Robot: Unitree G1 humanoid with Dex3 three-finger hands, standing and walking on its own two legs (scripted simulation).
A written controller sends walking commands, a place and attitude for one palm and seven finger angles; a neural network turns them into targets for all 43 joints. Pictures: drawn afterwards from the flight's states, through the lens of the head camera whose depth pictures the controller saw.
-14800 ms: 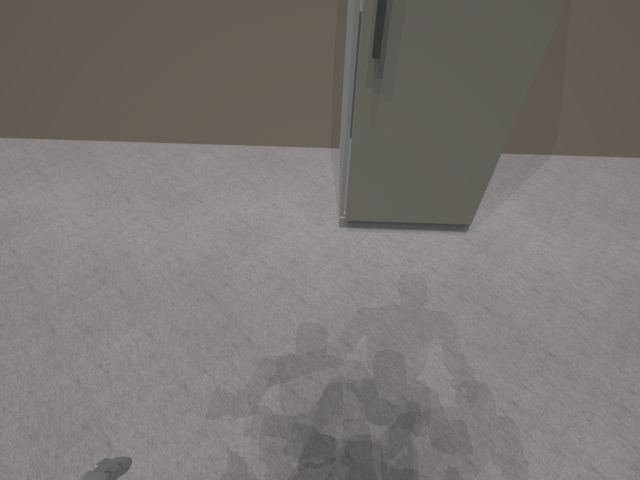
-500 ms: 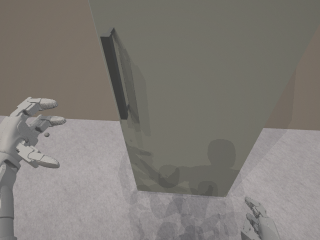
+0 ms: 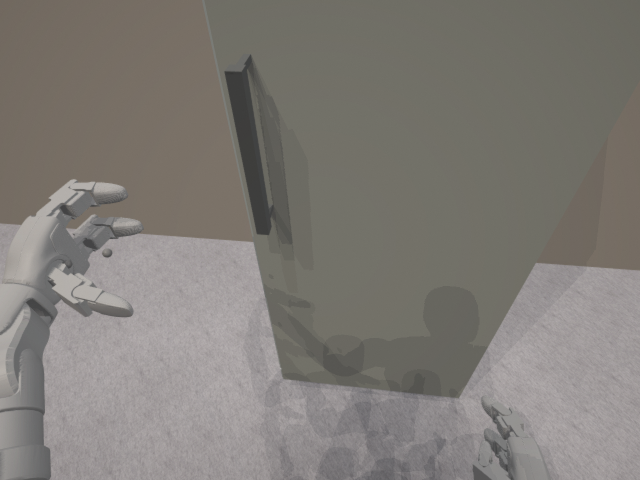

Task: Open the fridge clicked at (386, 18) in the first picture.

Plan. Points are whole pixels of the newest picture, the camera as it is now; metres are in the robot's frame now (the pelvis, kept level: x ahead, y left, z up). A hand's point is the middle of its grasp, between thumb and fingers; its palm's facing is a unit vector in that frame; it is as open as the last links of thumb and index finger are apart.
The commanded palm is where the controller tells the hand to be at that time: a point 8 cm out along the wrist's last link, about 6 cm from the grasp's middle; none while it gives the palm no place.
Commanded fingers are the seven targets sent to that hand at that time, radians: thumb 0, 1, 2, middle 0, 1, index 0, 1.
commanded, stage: move the hooked fingers beside the handle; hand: left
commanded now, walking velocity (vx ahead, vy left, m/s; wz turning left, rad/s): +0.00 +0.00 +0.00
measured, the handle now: (255, 155) +0.51 +0.16 +0.16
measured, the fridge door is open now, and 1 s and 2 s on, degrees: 0 0 0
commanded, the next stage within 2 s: none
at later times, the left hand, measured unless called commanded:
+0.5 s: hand (148, 221) +0.35 +0.26 +0.16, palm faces +0.03 -1.00 -0.03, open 14.0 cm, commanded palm +0.33 +0.30 +0.16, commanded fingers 0.00 -0.50 0.30 -0.30 -1.20 -0.30 -1.20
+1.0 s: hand (175, 194) +0.41 +0.25 +0.15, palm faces +0.01 -1.00 -0.01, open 14.0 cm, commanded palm +0.38 +0.30 +0.16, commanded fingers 0.00 -0.50 0.30 -0.30 -1.20 -0.30 -1.20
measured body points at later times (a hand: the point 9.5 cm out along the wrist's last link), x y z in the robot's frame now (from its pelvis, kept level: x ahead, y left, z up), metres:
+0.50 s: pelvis +0.00 +0.01 +0.00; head +0.01 -0.01 +0.45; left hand +0.34 +0.31 +0.17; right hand +0.16 -0.24 -0.09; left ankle -0.03 +0.11 -0.74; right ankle +0.03 -0.11 -0.74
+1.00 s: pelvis +0.01 +0.01 +0.00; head +0.04 +0.00 +0.45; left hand +0.41 +0.30 +0.16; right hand +0.14 -0.25 -0.10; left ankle -0.02 +0.11 -0.74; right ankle +0.03 -0.11 -0.74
